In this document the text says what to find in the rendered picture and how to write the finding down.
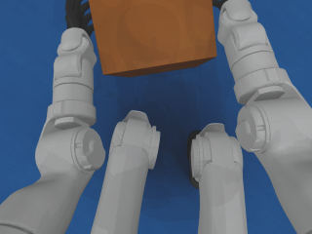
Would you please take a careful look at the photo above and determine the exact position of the robot right upper arm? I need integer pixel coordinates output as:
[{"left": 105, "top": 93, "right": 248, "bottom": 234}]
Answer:
[{"left": 235, "top": 97, "right": 312, "bottom": 234}]

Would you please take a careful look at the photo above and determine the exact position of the carton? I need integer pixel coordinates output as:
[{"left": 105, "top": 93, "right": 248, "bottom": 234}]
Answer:
[{"left": 89, "top": 0, "right": 217, "bottom": 78}]

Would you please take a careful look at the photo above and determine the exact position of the robot right hand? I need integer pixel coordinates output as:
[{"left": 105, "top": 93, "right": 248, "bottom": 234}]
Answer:
[{"left": 212, "top": 0, "right": 228, "bottom": 10}]

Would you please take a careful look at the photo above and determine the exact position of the robot left shin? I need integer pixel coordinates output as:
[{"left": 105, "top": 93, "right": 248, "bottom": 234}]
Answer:
[{"left": 108, "top": 110, "right": 151, "bottom": 157}]

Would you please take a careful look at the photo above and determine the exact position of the robot right shin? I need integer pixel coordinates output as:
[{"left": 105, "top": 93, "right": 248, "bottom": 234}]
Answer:
[{"left": 195, "top": 123, "right": 244, "bottom": 182}]

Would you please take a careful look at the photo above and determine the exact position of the robot left forearm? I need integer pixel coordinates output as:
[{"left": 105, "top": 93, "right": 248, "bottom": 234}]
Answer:
[{"left": 35, "top": 27, "right": 98, "bottom": 162}]

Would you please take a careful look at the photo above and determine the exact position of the robot right forearm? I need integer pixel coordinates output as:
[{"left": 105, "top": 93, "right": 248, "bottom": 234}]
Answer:
[{"left": 217, "top": 0, "right": 312, "bottom": 109}]

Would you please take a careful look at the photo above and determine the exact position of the robot left upper arm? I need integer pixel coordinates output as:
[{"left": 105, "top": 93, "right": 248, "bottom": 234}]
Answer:
[{"left": 0, "top": 126, "right": 106, "bottom": 234}]

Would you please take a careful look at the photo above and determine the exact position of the robot left hand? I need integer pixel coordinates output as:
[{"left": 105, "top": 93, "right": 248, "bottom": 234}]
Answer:
[{"left": 65, "top": 0, "right": 95, "bottom": 38}]

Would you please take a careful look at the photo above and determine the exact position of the robot shin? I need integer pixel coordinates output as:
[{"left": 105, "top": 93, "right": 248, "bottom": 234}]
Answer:
[
  {"left": 195, "top": 123, "right": 244, "bottom": 182},
  {"left": 108, "top": 110, "right": 151, "bottom": 157}
]

